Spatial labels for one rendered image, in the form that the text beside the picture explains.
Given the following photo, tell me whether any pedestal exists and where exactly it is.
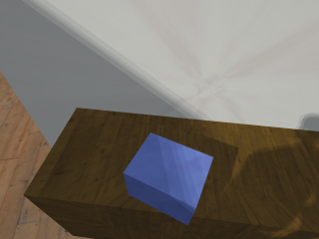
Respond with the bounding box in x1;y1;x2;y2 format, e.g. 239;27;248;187
23;108;319;239

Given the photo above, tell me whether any carton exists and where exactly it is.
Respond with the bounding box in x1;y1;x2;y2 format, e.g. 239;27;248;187
123;132;213;225

